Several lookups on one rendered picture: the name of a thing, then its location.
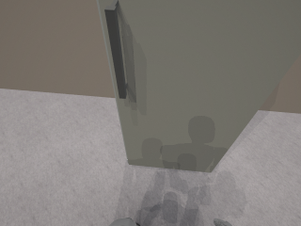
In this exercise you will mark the fridge door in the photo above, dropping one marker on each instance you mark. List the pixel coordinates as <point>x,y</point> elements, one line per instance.
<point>197,71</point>

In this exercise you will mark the handle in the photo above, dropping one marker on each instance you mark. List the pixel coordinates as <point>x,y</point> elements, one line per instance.
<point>112,21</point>

